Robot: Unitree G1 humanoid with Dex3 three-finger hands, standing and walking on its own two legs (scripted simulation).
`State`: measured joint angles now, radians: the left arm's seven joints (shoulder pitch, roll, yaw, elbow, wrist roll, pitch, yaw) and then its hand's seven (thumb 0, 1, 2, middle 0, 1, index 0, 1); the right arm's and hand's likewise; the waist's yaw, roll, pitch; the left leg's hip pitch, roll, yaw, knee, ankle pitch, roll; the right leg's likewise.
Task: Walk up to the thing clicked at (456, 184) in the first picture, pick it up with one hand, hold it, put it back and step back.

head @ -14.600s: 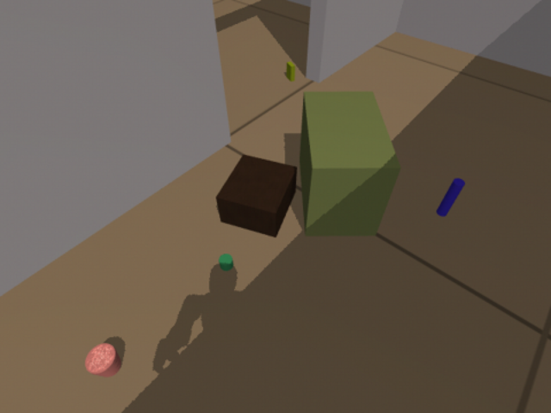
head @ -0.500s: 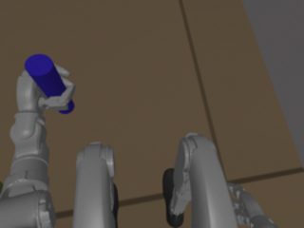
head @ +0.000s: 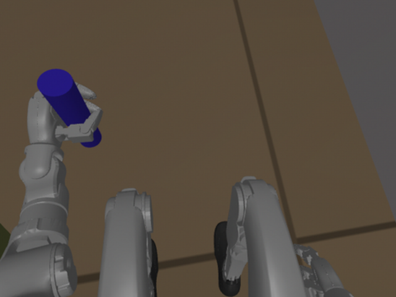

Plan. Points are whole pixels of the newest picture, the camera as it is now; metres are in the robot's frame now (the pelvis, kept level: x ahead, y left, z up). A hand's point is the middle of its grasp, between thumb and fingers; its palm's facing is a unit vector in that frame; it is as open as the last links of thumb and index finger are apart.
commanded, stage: lift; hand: left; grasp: from the side
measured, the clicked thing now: (76, 116) +0.46 +0.21 -0.03
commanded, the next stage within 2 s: hold in 1.96 s
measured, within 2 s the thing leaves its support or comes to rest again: neither
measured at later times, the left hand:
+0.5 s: hand (59, 104) +0.42 +0.19 +0.09, palm faces +0.02 -1.00 -0.04, open 6.2 cm
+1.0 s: hand out of the picture +0.39 +0.19 +0.26, palm faces +0.05 -1.00 -0.04, open 6.2 cm
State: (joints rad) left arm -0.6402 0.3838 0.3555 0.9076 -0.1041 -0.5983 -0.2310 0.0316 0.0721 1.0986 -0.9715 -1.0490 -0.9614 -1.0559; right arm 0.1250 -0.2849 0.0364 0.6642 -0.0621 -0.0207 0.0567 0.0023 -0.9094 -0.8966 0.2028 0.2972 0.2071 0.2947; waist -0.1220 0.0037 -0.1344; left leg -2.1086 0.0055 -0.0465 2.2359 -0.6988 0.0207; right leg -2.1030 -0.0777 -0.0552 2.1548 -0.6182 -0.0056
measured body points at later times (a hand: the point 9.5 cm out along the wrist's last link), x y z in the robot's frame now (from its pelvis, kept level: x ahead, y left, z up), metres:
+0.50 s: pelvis +0.00 +0.00 +0.08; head +0.18 +0.02 +0.49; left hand +0.41 +0.25 +0.09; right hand +0.16 -0.26 -0.05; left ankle +0.08 +0.11 -0.35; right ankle +0.11 -0.13 -0.35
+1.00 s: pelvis +0.04 +0.00 +0.23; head +0.15 +0.03 +0.67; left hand +0.39 +0.25 +0.26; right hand +0.20 -0.25 +0.13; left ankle +0.08 +0.11 -0.35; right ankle +0.11 -0.13 -0.35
